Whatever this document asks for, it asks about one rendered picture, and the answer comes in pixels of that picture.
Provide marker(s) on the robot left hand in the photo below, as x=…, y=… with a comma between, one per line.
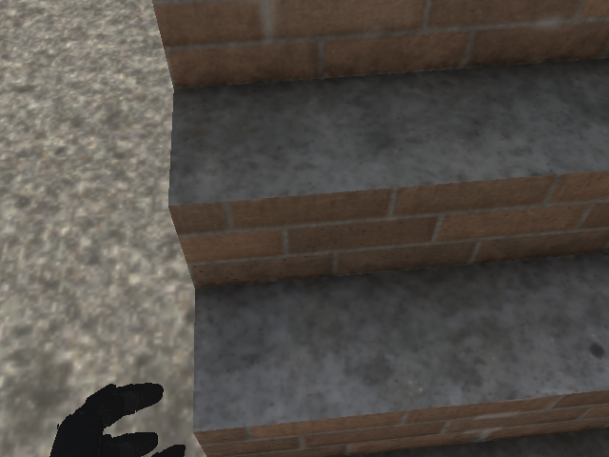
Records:
x=81, y=434

